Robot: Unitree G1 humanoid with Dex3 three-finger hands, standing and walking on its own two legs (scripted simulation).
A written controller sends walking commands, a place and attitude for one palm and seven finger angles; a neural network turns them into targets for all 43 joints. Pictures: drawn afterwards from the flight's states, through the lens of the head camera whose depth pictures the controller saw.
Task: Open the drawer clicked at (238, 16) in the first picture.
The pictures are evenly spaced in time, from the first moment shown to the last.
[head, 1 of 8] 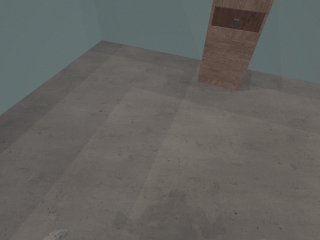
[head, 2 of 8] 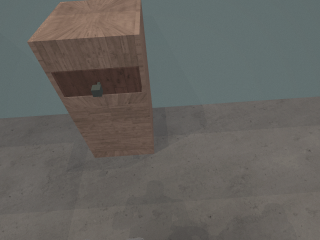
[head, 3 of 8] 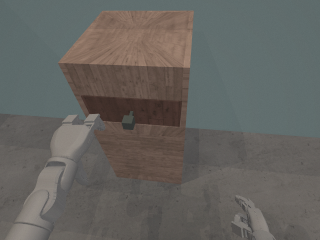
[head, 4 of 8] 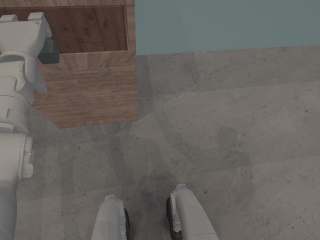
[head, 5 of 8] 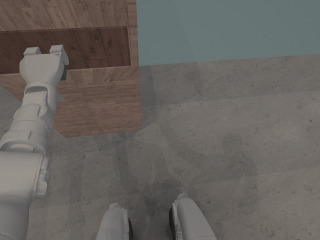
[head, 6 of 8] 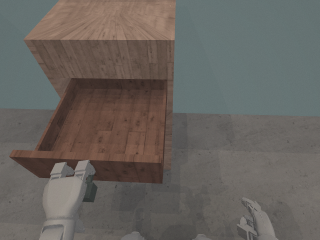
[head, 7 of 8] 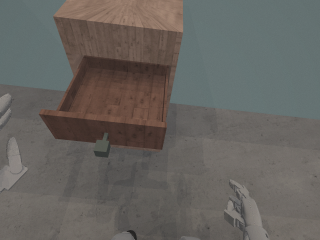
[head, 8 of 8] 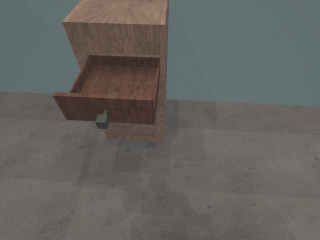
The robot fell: no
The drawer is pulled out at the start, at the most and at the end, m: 0.00 0.30 0.30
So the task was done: yes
